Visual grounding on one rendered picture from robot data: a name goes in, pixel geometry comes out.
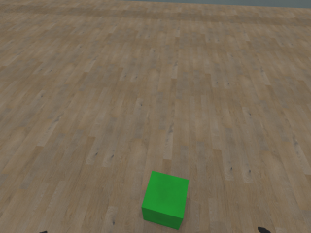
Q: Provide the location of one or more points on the carton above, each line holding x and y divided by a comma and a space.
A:
165, 200

